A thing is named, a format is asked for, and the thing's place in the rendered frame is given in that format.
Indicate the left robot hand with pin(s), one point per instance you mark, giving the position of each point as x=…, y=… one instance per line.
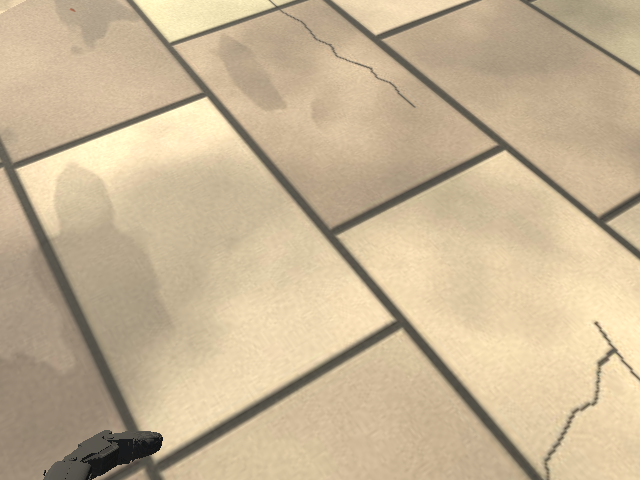
x=102, y=452

